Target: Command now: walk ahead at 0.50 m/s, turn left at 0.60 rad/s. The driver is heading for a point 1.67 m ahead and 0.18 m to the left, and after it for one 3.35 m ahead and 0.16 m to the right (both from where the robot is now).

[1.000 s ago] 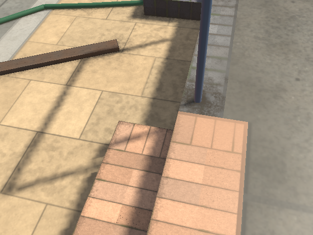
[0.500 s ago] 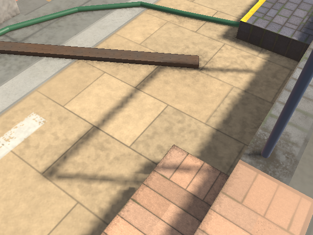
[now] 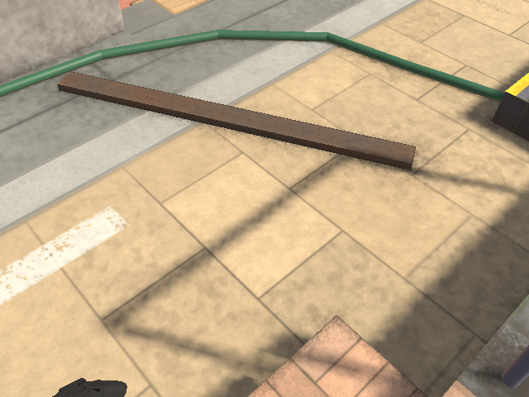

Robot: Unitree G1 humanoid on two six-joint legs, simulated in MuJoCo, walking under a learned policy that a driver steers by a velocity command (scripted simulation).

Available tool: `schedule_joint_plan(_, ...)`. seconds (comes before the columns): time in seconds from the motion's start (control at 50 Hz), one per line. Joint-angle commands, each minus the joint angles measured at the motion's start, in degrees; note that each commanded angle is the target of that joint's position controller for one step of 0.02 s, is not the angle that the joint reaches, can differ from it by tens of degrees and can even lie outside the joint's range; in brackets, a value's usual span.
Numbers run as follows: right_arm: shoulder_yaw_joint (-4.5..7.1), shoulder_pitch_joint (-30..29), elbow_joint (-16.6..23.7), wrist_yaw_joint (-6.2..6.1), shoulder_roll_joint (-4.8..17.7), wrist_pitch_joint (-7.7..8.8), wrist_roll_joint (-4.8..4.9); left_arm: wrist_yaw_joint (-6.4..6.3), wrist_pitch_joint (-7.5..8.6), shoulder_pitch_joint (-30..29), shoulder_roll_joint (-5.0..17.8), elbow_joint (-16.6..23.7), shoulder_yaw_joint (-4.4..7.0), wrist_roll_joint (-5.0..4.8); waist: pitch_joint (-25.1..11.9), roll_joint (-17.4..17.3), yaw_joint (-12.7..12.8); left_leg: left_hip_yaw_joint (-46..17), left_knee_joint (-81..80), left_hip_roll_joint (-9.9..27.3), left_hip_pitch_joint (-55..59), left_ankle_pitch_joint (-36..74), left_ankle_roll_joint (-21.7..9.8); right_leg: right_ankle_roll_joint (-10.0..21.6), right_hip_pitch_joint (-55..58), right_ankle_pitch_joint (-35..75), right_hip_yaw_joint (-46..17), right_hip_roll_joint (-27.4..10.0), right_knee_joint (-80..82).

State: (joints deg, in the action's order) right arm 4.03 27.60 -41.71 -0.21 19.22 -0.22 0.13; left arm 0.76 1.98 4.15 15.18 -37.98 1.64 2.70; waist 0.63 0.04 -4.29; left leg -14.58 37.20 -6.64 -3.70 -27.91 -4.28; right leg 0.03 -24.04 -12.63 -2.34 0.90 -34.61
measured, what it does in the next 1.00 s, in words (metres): goes down, turning left: left foot 0.18 m lower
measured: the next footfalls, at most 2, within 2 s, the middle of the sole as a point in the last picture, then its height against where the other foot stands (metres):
left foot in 0.56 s outside the picture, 0.18 m lower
right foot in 1.08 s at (225, 348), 0.18 m lower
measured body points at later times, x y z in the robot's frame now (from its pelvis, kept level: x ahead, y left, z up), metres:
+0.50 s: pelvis +0.21 +0.02 -0.08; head +0.22 +0.03 +0.37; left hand +0.07 +0.23 -0.21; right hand +0.48 -0.15 -0.15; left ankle +0.30 +0.17 -0.79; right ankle +0.08 -0.13 -0.72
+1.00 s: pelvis +0.51 +0.13 -0.26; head +0.51 +0.14 +0.19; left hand +0.64 +0.40 -0.35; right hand +0.51 -0.10 -0.40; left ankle +0.29 +0.15 -0.90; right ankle +0.75 +0.08 -0.96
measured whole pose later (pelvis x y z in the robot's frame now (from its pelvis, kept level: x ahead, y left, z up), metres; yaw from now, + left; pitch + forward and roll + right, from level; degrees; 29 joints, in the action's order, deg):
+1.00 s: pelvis +0.51 +0.13 -0.26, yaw +20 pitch +1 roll +4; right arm -3.1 31.1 -54.5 1.7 11.5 7.3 -4.8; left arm 4.6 2.9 2.9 15.4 -44.6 -3.9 7.0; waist -0.8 4.1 -6.0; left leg 3.4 54.9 -6.5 -6.1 -49.7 -3.4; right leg 1.6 -37.0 25.5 -0.7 -6.2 -31.3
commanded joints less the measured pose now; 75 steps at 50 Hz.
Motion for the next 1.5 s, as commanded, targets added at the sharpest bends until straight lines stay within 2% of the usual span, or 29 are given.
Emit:
schedule_joint_plan(0.02, -0.05, 3.73, 7.45, -0.24, 0.82, 0.97, 0.33, -0.75, 0.63, 19.38, 15.1, -1.78, 4.69, -1.27, -14.15, 20.9, 5.59, 5.05, 36.19, -2.08, -32.42, -7.01, -1.12, 12.98, 36.03, -0.23, -36.68, -22.84, 13.93)
schedule_joint_plan(0.06, 1.2, -4.57, 5.6, 0.56, 5.89, -0.49, -1.54, -0.48, 0.86, 9.82, 7.03, 0.48, 2.92, -2.15, -1.43, 4.99, 4.36, 6.32, 35.15, 5.03, -33.52, 3.06, -0.38, 13.08, 18.58, -12.72, -29.9, -20.34, 18.87)
schedule_joint_plan(0.16, 1.87, -9.91, 6.38, 1.62, 5.54, -2.97, -1.63, -0.18, 3.02, 10.5, 9.16, -3.22, 3.23, -0.33, 1.78, 4.37, 3.25, 8.43, 31.03, 6.12, -28.38, 18.88, 0.14, 11.73, 9.26, 3.54, -9.38, -14.87, 17.48)
schedule_joint_plan(0.22, 2.16, -13.93, 7.19, 1.94, 4.57, -3.45, -1.98, -0.61, 4.43, 13.3, 8.41, -5.13, 2.93, -2.06, 2.19, 4.59, 2.91, 6.97, 21.57, 6.18, -32.18, 30.96, -0.26, 8.4, 10.73, -1.36, -3.81, -13.99, 13.49)
schedule_joint_plan(0.4, 0.96, -30.98, 8.93, 3.82, 0.11, -2.54, -1.51, -2.03, 3.38, 25.37, 8.56, -8.71, 2.63, 0.96, 7.5, 3.5, 10.48, 7.94, 7.12, 3.92, -39.9, 52.74, -0.69, 6.7, 10.16, -16.23, -3.72, -17.74, -4.22)
schedule_joint_plan(0.42, -2.39, -24.52, 6.63, 4.72, -4.85, 1.41, -9.21, -0.91, 6.74, 28.74, -5.2, -10.3, -4.34, 6.67, 10.87, 4.51, 10.33, 6.03, 0.57, 12.26, -39.94, 56.96, -1.07, 8.05, 9.36, -19.35, -1.8, -19.34, -0.82)
schedule_joint_plan(0.44, -1.49, -25.9, 5.83, 4.99, -3.62, 2.45, -9.97, -0.87, 7.24, 32.01, -4.18, -12.53, -4.15, 4.12, 11.71, 6.04, 10.97, 9.93, -1.44, 12.34, -37.42, 55.62, -1.08, 8.81, 8.99, -20.12, -2.01, -19.39, -1.66)
schedule_joint_plan(0.52, -1.04, -27.17, 4.79, 4.66, -0.29, 2.74, -7.89, -0.4, 5.47, 31.36, 8.71, -15.82, -1.86, 2.56, 10.97, 1.06, 9.77, 20.21, -6.68, 7.39, -12.6, 42.7, 1.55, 4.48, -3.18, -20.06, 3.87, -14.6, -11.27)
schedule_joint_plan(0.56, 1.12, -6.94, -1.9, 3.29, 3.79, 2.98, -6.61, 1.52, 3.61, 26.91, 15.11, -17.91, -0.16, 3.27, 4.58, -4.04, 0.02, 18.56, -23.44, 8.39, 4.18, 49.88, 0.01, 0.95, 3.28, -5.64, 5.04, -12.36, -33.58)
schedule_joint_plan(0.58, 3.27, 6.3, -6.25, 3.78, 7.38, 3.21, -7.26, 3.25, 2.82, 30.69, 11.02, -21.81, -1.52, 5.32, -0.56, -11.82, -5.45, 16.0, -23.69, 12.64, 22.08, 60.73, -7.66, -2.3, -4.62, -13.31, 7.16, -8.26, -59.84)
schedule_joint_plan(0.6, 3.85, 17.97, -9.53, 4.47, 11.68, 2.77, -5.63, 5.96, 3.07, 42.36, -2.25, -19.98, -4.78, 4.67, -28.09, -14.41, -1.39, 5.64, 10.36, 21.19, 56.29, 88.4, -20.96, -3.71, -20.15, -31.82, 1.99, -2.71, -83.32)
schedule_joint_plan(0.64, 2.96, 21.25, -12.01, 3.52, 8.39, 4.41, -7.64, 6.78, 5.45, 14.26, 7.07, -7.79, -2.59, -0.72, -12.93, -5.04, -11.04, 0.28, 3.49, 25.61, 49.54, 80.15, -16.42, -3.82, -50.07, -30.45, 1.62, -2.31, -91.1)
schedule_joint_plan(0.72, -4.32, -10.36, -4.86, 3.79, -5.64, 7.25, -5.37, 2.44, 4.88, 14.9, 0.64, -8.34, -3.32, 2.3, 8.89, 2.68, 7.09, 2.61, -20.7, 21.56, -24.58, 31.86, -13.85, 1.51, -21.49, 10.54, -4.84, -13.56, -35.28)
schedule_joint_plan(0.76, -3.95, -8.34, -7.36, 3.44, -2.02, 9.06, -3.65, 2.81, 2.06, 14.99, -0.42, -7.91, -4.18, 3.82, 5.59, -1.27, 8.08, -1.51, -19.93, 19.25, -27.09, 24.12, -17.79, 0.67, -17.44, 17.39, -3.54, -11.93, -28.24)
schedule_joint_plan(0.8, -3.35, -8.71, -6.97, 3.54, 1.46, 9.47, -5.64, 3.88, 1.14, 17.28, -1.69, -7.64, -5.47, 4.74, 1.96, -1.09, 9.8, 1.02, -12.1, 15.48, -30.11, 26.04, -15.01, 1.16, -9.86, 23.48, -0.95, -9.05, -29.76)
schedule_joint_plan(0.88, -5.54, 4.65, -10.5, 0.31, -2.34, 8.91, -5.51, 3.58, 2.47, 1.53, 1.31, -5.28, -5.15, 4.25, 3.02, 0.56, -0.29, 4.59, 1.32, 10.58, -16.1, 6.92, -9.38, 1.43, -19.17, 54.32, -0.77, -8.3, -0.27)
schedule_joint_plan(1.0, -5.97, 10.96, -14.38, 1.22, -1.27, 7.14, -4.09, 3.64, 1.4, -9.58, 4.47, -2.9, -4.61, 4.45, 11.76, -0.11, -4.29, 0.69, 6.05, 15.63, -1.56, 10.63, -7.05, 1.99, -18.88, 33.93, 1.4, -8.48, 11.81)
schedule_joint_plan(1.02, -3.03, 6.66, -15.14, -0.48, 0.38, 4.16, 2.62, 4.27, 2.53, -13.97, 2.89, -1.63, -2.48, -9.85, 13.92, 1.28, -4.95, 3.57, 10.97, 15.38, -2.99, 22.63, -5.55, 3.17, -18.69, 34.08, -3.42, -5.3, 12.98)
schedule_joint_plan(1.04, -2.97, 5.43, -15.43, -0.54, 1.01, 3.41, 0.94, 4.24, 2.74, -6.61, 3.62, -3.46, -1.8, -10.46, 8.41, 1.15, -1.14, 6.28, 17.76, 14.79, 0.86, 32.02, -4.94, 5.15, -11.45, 37.72, -3.38, -4.8, 15.3)
schedule_joint_plan(1.08, -2.37, 2.76, -16.34, 0.53, 0.69, 3.58, -0.14, 4.12, 2.79, 15.09, 6.85, -11.27, 1.15, -6.37, -2.06, 0.17, 8.88, 11.31, 43.46, 12.69, -11.59, 37.89, -3.67, 7.86, 18.28, 42.28, 2.22, -2.98, 14.46)
schedule_joint_plan(1.1, -2.85, 0.41, -15.47, 1.39, -3.67, 5.13, -1.4, 4.08, 1.73, 29.82, 9.68, -16.78, 2.27, -4.76, -6.66, 8.29, 13.79, 17.99, 69.93, 3.48, -29.48, -0.33, 1.44, 10.75, 39.38, 60.01, -0.67, -7.91, 7.47)
schedule_joint_plan(1.12, -3.67, 10.8, -13.89, 1.59, -5.82, 6.08, 1.08, 3.38, 1.98, 28.5, 10.58, -16.8, 2.07, -3.59, -18.16, 15.61, 8.38, 11.61, 82.15, 4.77, -50.2, -19.73, 4.67, 19.14, 61.93, 63.42, -15.54, -17.01, -9.25)
schedule_joint_plan(1.14, -3.19, 4.52, -9.0, 1.2, -0.34, 7.18, 1.59, 2.62, 0.85, 26.75, 9.59, -14.36, 2.5, -4.18, -22.27, 12.5, 12.53, 9.19, 73.78, 7.85, -54.88, -15.77, 5.57, 20.83, 61.74, 47.52, -20.24, -16.99, -4.67)
schedule_joint_plan(1.18, -2.47, -8.78, -3.0, -1.23, 1.21, 7.21, 3.02, 0.84, -0.24, 15.43, 8.61, -10.39, 2.57, -3.99, -13.89, -3.21, 9.11, 11.62, 58.28, 10.46, -54.51, 3.32, 4.14, 19.34, 37.67, -5.6, -31.67, -18.79, 15.86)
schedule_joint_plan(1.2, -2.49, -10.24, -1.78, -2.39, -0.93, 6.88, 3.53, -0.17, 1.31, 11.28, 10.56, -9.03, 3.12, -2.72, -9.98, 2.59, 5.46, 8.2, 56.85, 11.06, -53.96, 7.48, 4.64, 22.89, 26.97, -4.84, -41.44, -24.07, 17.68)
schedule_joint_plan(1.28, -1.52, -10.18, -0.71, -3.37, -1.91, 5.31, -1.43, -1.47, 2.94, 5.73, 7.77, -5.49, 2.76, -2.94, -2.56, 0.81, 0.77, 8.33, 21.65, 13.81, -30.38, 16.09, 10.01, 17.52, -4.67, 18.49, -18.83, -10.57, 17.95)
schedule_joint_plan(1.46, 0.89, -17.7, 3.6, -0.98, 0.95, 6.39, 1.01, -2.6, 0.99, 13.52, 4.16, -5.78, 3.65, -4.84, -4.95, 4.93, 1.1, 10.68, -7.73, 7.66, -8.62, 21.25, 4.84, 9.42, 2.17, -0.65, -19.89, -4.05, 5.3)
schedule_joint_plan(1.48, 2.0, -8.69, 2.33, -1.2, 4.1, 6.81, -0.02, -2.1, 1.48, 12.52, 0.46, -4.76, 2.54, -4.29, -9.76, 0.38, -2.91, 3.06, -8.76, 15.93, 3.99, 17.77, 0.81, 6.55, -4.64, -2.98, -14.39, 0.0, -9.98)
schedule_joint_plan(1.5, 3.64, -2.01, 0.9, -0.64, 10.83, 6.65, -1.06, -1.65, 2.62, 20.25, -3.59, -2.55, 1.31, -5.23, -18.15, -21.54, -0.15, -24.54, -15.97, 31.31, 20.91, 10.33, -9.76, 3.79, -20.23, -20.99, -7.23, 7.6, -30.19)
